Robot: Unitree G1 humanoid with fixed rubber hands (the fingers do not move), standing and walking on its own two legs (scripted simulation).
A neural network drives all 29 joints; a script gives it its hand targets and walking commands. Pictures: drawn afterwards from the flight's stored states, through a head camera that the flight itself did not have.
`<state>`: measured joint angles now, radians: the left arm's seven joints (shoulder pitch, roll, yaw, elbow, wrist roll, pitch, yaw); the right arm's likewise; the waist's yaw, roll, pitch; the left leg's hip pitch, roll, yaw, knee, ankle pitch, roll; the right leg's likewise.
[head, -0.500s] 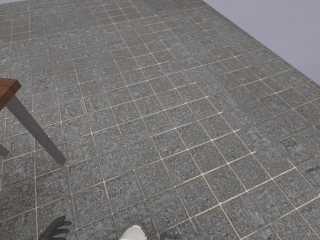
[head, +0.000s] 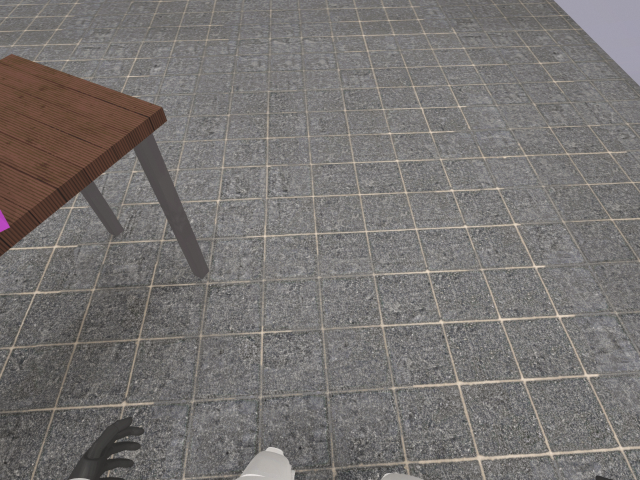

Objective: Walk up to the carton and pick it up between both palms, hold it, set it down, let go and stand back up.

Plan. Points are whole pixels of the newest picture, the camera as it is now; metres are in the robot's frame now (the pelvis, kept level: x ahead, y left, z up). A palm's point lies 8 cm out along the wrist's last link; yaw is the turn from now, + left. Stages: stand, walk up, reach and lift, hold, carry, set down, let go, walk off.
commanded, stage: walk up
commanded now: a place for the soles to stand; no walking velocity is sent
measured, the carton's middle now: out of the picture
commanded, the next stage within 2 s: none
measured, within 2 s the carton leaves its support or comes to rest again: neither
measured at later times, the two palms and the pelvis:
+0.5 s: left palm out of the picture +0.03 +0.31 -0.09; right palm (595, 441) +0.19 -0.32 -0.08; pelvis +0.01 -0.02 +0.00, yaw +18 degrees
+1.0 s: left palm out of the picture -0.07 +0.32 -0.09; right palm (530, 380) +0.26 -0.25 -0.07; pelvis +0.00 -0.01 -0.01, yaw +32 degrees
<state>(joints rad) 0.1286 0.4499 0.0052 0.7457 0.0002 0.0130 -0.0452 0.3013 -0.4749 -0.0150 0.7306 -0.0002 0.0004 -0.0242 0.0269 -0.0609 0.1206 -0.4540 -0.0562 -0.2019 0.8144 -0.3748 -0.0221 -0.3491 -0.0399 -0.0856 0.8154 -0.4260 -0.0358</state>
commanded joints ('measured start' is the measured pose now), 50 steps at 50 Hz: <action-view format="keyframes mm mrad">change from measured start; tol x32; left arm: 1 31 251 153 -90 25 -37 20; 50 188 162 125 -48 3 -45 31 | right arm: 1 -43 -179 -96 -102 -13 -5 -8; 50 -59 -222 -107 -96 -24 -24 -7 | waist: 1 21 4 -112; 11 -20 -173 -199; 15 -88 318 -146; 33 70 -178 -151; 42 -98 358 -110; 50 72 216 -70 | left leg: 1 -283 54 137 243 -76 33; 12 105 47 284 -82 22 98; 16 237 330 -772 -510 12 379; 23 -77 123 -315 -267 379 186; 25 -320 -86 83 144 -130 42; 32 -270 82 265 171 -11 50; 40 273 5 246 -141 23 107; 43 206 353 -739 -512 -100 383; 50 -87 167 -352 -266 279 224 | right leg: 1 306 -401 337 -440 386 -48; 13 133 -286 -132 84 536 -33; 15 -333 -12 -57 414 -191 33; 23 220 27 88 -309 31 50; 25 371 -468 518 -569 63 -3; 31 379 -301 71 -302 735 -4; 38 110 -359 -68 -206 349 -96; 42 -384 -40 -53 391 -251 51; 50 154 14 95 -156 -43 5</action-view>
